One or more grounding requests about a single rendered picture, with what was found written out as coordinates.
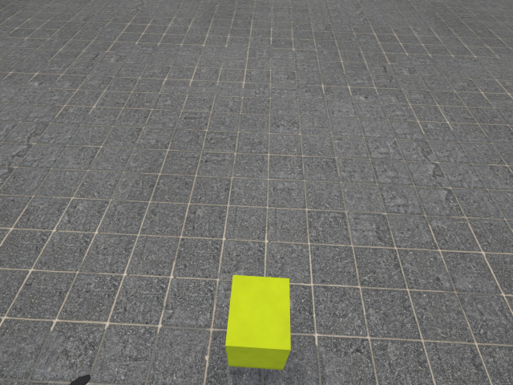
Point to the carton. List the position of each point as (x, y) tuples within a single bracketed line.
[(258, 332)]

